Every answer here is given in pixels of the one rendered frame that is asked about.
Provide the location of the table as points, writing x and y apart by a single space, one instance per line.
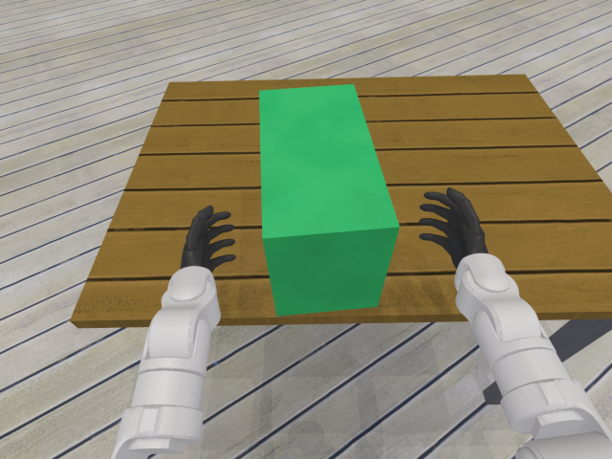
545 211

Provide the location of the robot right upper arm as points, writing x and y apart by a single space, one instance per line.
588 445

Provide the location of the right robot forearm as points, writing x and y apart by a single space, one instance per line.
539 397

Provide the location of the right robot hand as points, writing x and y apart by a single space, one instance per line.
463 228

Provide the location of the carton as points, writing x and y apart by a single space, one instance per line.
328 224

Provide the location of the left robot hand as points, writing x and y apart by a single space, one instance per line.
197 250

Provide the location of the left robot forearm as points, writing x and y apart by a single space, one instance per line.
165 412

